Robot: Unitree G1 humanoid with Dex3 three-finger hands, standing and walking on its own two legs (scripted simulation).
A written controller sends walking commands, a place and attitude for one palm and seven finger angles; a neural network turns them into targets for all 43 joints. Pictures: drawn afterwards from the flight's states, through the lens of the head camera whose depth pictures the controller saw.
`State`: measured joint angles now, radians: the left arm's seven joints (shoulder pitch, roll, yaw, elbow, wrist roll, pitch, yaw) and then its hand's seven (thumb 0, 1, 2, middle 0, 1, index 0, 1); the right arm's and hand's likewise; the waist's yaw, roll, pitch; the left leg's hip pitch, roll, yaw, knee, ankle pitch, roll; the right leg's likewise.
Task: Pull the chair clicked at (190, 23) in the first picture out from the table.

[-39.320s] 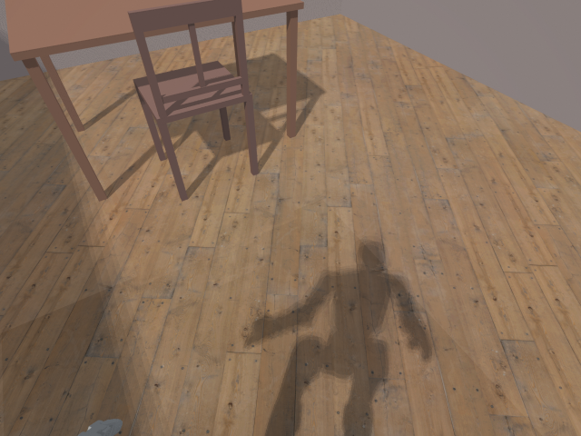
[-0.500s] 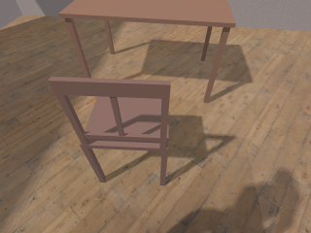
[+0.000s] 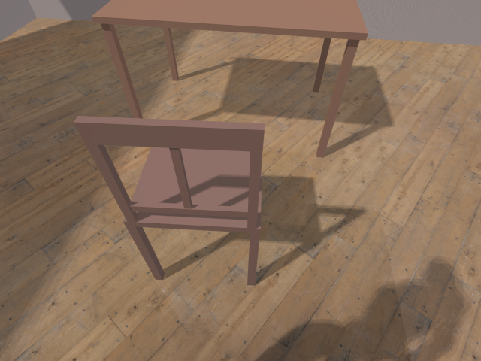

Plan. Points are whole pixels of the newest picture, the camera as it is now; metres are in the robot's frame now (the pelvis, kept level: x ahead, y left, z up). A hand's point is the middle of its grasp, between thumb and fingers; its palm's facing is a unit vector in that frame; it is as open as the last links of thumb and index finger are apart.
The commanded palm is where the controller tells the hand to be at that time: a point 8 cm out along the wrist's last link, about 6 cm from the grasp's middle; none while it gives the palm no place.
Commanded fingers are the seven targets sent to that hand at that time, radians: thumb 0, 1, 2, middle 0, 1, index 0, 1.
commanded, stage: look to check the result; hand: left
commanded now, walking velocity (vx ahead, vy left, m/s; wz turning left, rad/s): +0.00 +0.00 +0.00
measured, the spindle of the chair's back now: (182, 179) +0.55 +0.19 -0.10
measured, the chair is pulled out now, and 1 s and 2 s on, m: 0.64 0.64 0.64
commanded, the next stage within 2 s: stand and wait in 0.04 s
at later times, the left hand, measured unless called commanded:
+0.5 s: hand out of the picture -0.01 +0.15 -0.17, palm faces +0.05 -0.98 -0.17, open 7.3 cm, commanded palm none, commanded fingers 0.00 0.90 0.90 -0.20 -0.30 -0.20 -0.30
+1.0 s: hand out of the picture -0.01 +0.15 -0.17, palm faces +0.06 -0.98 -0.17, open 7.3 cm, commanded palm none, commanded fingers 0.00 0.90 0.90 -0.20 -0.30 -0.20 -0.30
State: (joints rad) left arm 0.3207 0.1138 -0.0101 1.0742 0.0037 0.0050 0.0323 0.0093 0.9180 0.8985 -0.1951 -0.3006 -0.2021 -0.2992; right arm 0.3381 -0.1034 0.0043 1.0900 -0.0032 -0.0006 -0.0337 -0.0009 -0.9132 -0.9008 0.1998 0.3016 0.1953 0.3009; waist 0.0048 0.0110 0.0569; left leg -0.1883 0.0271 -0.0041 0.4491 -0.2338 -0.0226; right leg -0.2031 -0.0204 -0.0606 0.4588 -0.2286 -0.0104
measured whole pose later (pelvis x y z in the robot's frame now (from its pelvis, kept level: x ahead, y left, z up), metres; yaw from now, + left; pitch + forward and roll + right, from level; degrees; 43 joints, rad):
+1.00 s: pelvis +0.00 -0.01 +0.00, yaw +1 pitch -1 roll +0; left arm 0.32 0.12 0.00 1.07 0.00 0.01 0.03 0.01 0.92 0.90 -0.20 -0.30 -0.20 -0.30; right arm 0.34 -0.10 0.00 1.09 0.00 0.00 -0.04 0.00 -0.91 -0.90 0.20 0.30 0.20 0.30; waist 0.01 0.01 0.06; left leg -0.20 0.03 -0.02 0.46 -0.24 -0.03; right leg -0.21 -0.02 -0.07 0.47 -0.24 -0.02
